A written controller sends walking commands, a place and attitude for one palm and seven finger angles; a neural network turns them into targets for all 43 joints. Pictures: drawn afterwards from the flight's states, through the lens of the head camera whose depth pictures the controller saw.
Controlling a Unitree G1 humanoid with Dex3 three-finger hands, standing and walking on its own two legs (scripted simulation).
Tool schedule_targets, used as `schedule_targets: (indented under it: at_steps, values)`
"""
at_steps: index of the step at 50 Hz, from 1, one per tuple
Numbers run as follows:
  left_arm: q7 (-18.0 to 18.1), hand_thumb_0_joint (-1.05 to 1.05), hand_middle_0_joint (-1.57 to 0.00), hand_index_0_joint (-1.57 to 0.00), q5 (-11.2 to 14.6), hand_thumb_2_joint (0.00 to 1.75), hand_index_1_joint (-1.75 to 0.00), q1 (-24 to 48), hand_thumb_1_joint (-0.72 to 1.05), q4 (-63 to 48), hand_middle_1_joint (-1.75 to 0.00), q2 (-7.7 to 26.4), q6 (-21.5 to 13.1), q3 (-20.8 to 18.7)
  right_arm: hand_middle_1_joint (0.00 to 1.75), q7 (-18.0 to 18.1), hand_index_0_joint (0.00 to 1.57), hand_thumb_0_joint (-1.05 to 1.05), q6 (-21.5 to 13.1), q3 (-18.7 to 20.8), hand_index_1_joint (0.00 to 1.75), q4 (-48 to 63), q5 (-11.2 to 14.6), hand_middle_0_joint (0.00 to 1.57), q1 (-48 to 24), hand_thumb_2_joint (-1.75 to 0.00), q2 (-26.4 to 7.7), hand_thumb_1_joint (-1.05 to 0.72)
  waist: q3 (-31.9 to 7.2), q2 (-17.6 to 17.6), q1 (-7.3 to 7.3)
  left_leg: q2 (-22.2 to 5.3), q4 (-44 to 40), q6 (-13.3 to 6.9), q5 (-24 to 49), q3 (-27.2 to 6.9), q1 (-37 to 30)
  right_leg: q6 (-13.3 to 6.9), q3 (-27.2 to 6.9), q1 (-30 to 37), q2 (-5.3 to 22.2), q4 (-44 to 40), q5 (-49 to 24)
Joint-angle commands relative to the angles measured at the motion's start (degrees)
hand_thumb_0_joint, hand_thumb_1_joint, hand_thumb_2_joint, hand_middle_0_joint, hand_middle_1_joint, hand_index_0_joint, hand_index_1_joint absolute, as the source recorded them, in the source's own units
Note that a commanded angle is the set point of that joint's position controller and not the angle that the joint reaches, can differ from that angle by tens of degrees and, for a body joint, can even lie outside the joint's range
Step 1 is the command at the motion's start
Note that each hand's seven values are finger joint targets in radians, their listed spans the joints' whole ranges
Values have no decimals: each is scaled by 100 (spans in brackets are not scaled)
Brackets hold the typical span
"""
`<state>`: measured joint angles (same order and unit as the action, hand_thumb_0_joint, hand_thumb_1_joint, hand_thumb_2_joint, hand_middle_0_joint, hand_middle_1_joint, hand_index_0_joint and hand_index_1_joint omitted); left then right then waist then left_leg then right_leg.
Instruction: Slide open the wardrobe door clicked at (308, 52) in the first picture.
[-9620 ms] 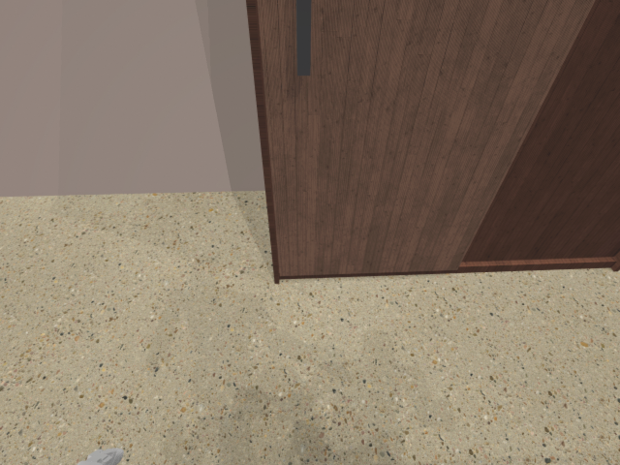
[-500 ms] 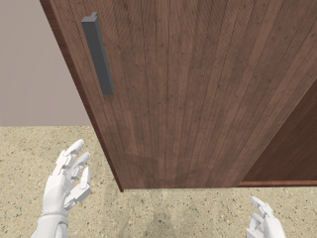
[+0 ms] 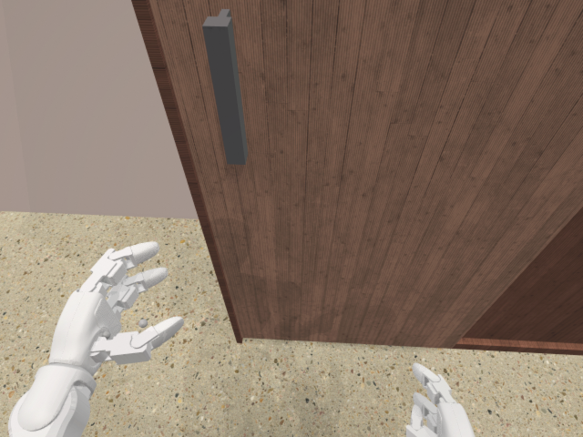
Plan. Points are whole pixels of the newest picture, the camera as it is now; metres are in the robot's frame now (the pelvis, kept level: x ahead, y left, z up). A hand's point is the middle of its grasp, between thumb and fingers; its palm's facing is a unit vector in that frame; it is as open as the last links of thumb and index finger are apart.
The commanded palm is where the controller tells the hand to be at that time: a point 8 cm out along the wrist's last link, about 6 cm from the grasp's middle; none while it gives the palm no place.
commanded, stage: raise the hand with hooked fingers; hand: left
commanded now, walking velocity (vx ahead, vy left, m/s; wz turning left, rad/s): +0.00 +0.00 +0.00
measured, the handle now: (231, 92) +0.50 +0.12 +0.23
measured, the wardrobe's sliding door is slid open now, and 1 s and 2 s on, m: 0.00 0.00 0.00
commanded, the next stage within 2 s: move the hooked fingers beside the handle in 1.34 s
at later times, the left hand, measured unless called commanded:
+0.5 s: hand (64, 249) +0.26 +0.26 +0.18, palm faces +0.09 -0.99 -0.09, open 13.5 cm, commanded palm +0.22 +0.30 +0.19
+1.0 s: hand (23, 180) +0.29 +0.28 +0.25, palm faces +0.09 -0.99 -0.10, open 14.0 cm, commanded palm +0.24 +0.31 +0.25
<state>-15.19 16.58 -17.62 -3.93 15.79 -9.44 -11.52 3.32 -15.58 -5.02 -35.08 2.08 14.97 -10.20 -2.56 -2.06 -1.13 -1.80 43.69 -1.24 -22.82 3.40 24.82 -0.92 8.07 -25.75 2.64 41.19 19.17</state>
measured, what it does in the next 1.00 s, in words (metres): stands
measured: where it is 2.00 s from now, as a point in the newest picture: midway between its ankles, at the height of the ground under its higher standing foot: outside the picture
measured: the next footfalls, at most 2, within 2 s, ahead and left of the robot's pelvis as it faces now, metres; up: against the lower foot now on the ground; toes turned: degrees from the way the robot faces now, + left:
none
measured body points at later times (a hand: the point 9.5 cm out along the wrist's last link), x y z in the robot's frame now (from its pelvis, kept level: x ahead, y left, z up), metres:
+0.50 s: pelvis +0.01 +0.01 +0.02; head -0.01 +0.00 +0.47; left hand +0.25 +0.31 +0.19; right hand +0.22 -0.21 -0.03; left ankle +0.00 +0.10 -0.71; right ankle +0.02 -0.11 -0.71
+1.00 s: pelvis +0.00 -0.01 +0.03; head -0.02 -0.04 +0.48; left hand +0.28 +0.33 +0.26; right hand +0.21 -0.23 -0.04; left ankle +0.00 +0.10 -0.71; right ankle +0.02 -0.11 -0.71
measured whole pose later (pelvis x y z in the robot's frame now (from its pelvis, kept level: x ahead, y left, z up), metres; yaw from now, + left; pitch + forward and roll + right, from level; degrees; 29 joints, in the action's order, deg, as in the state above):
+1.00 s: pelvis +0.00 -0.01 +0.03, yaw +0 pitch -4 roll +0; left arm -25.6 19.3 13.2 7.5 30.8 17.4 -28.3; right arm 4.9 -11.9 -5.2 -36.5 5.7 10.4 -16.7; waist -0.4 -4.3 -3.9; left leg -1.0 25.1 -0.6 -14.5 3.6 6.8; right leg -1.4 8.1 -8.5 1.6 24.4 12.1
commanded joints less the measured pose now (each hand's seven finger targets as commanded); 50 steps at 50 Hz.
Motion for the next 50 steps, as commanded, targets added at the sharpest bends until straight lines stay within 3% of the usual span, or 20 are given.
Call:
schedule_targets:
  at_steps: [1,3,4,6,8,9,12,15,22,24,28,29,31,34,36,38,42,46,49,50]
  values:
    - [152,0,-27,-27,165,51,-88,276,-1,-1667,-88,777,-327,-808,30,39,20,0,-613,480,30,971,34,20,-657,-90,-1011,-90,-996,44,-219,51,-1106,105,1716,-493,-444,-19,-260,1056,-201,-639,-1308]
    - [133,0,-27,-27,140,49,-92,353,-6,-1699,-92,678,-300,-681,30,30,20,0,-699,483,30,914,50,20,-617,-90,-1048,-90,-883,-97,-159,40,-1160,116,1640,-467,-577,-4,-255,943,-206,-725,-1220]
    - [105,0,-27,-27,161,48,-93,457,-8,-1575,-93,720,-230,-701,30,46,20,0,-712,470,30,885,43,20,-612,-90,-1084,-90,-687,99,-148,40,-1217,106,1655,-498,-540,-18,-260,1010,-212,-790,-1252]
    - [43,0,-27,-27,157,46,-96,671,-13,-1607,-96,944,-122,-899,30,89,20,0,-743,504,30,828,71,20,-550,-90,-1143,-90,-818,38,-152,39,-1313,99,1558,-479,-692,3,-280,1062,-204,-889,-1153]
    - [-15,0,-28,-28,173,44,-99,1013,-17,-1569,-99,1013,28,-915,30,152,20,0,-757,482,30,802,103,20,-594,-90,-1153,-90,-608,-2,-128,43,-1434,90,1413,-499,-776,9,-282,1048,-197,-1016,-1025]
    - [-28,0,-28,-28,188,43,-100,1173,-20,-1585,-100,1223,96,-1084,30,181,20,0,-749,467,30,775,98,20,-616,-90,-1176,-90,-590,-20,-180,51,-1487,78,1459,-509,-828,-18,-308,1182,-201,-1087,-1045]
    - [-67,0,-28,-28,204,40,-105,1639,-27,-1723,-105,1329,231,-1175,30,232,20,0,-775,426,30,745,119,20,-668,-90,-1131,-90,-713,-438,-208,58,-1644,117,1704,-544,-1212,-34,-282,1352,-198,-1188,-1229]
    - [-160,0,-29,-29,299,37,-110,1923,-34,-1437,-110,1455,429,-1342,30,263,20,0,-753,382,30,689,128,20,-729,-90,-1154,-90,-599,-211,-231,62,-1788,101,1804,-540,-1310,-38,-289,1569,-214,-1356,-1398]
    - [-444,0,-30,-30,324,30,-120,2766,-50,-1208,-120,1781,1088,-1531,30,280,20,0,-610,294,30,698,186,20,-909,-90,-1132,-90,-493,-456,-271,72,-2028,97,2034,-526,-1678,-50,-314,1772,-223,-1623,-1685]
    - [-470,0,-30,-30,335,30,-120,2964,-50,-1240,-120,1994,1248,-1711,30,272,20,0,-541,258,30,727,188,20,-963,-90,-1125,-90,-572,-418,-326,86,-2064,95,2133,-521,-1755,-66,-333,1946,-235,-1693,-1780]
    - [-544,0,-30,-30,358,30,-120,3441,-50,-1044,-120,2180,1522,-1895,30,283,20,0,-413,227,30,737,221,20,-1058,-90,-1104,-90,-670,-177,-284,97,-2151,63,2176,-526,-1893,-43,-302,1985,-231,-1791,-1867]
    - [-589,0,-30,-30,367,30,-120,3392,-50,-893,-120,2323,1609,-2007,30,266,20,0,-365,209,30,725,220,20,-1084,-90,-1104,-90,-625,-184,-335,116,-2139,47,2221,-497,-1890,-58,-349,2057,-246,-1860,-1945]
    - [-654,0,-30,-30,370,30,-120,3823,-50,-929,-120,2404,1716,-2012,30,264,20,0,-301,196,30,746,248,20,-1164,-90,-1098,-90,-707,-307,-295,128,-2187,49,2182,-479,-1954,-54,-349,2071,-211,-1892,-1943]
    - [-742,0,-30,-30,375,30,-120,4067,-50,-554,-120,2516,1900,-2029,30,259,20,0,-225,163,30,736,275,20,-1222,-90,-1093,-90,-507,-172,-292,131,-2231,22,1981,-491,-1903,-64,-396,2018,-207,-2027,-1751]
    - [-805,0,-30,-30,342,30,-120,4431,-50,-535,-120,2671,1981,-2054,30,268,20,0,-190,170,30,751,299,20,-1263,-90,-1119,-90,-612,-199,-252,144,-2271,3,1902,-500,-1967,-55,-397,2016,-182,-2042,-1657]
    - [-832,0,-30,-30,306,30,-120,4660,-50,-597,-120,2836,2061,-2120,30,274,20,0,-170,169,30,795,316,20,-1321,-90,-1119,-90,-841,-483,-273,159,-2260,4,1969,-486,-2092,-65,-414,2069,-163,-2030,-1682]
    - [-915,0,-30,-30,322,30,-120,4977,-50,-183,-120,3127,2204,-2307,30,260,20,0,-112,166,30,776,334,20,-1342,-90,-1175,-90,-727,-191,-283,169,-2294,-33,1863,-497,-1994,-54,-439,2083,-143,-2101,-1593]
    - [-1063,0,-30,-30,360,30,-120,4515,-50,340,-120,2778,2412,-2014,30,188,20,0,-22,201,30,814,390,20,-1349,-90,-1252,-90,-437,58,-272,142,-2256,-17,1615,-463,-1752,-43,-504,1895,-87,-2097,-1334]
    - [-1033,0,-30,-30,395,30,-120,4502,-50,-25,-120,2945,2394,-2157,30,155,20,0,-4,224,30,934,374,20,-1453,-90,-1234,-90,-661,-1,-346,138,-2119,-23,1636,-442,-1727,-42,-674,2034,-27,-2068,-1266]
    - [-1003,0,-30,-30,397,30,-120,4623,-50,-181,-120,3030,2363,-2252,30,161,20,0,2,243,30,939,376,20,-1457,-90,-1248,-90,-841,10,-311,144,-2085,-42,1681,-407,-1773,-15,-690,2074,-21,-2046,-1319]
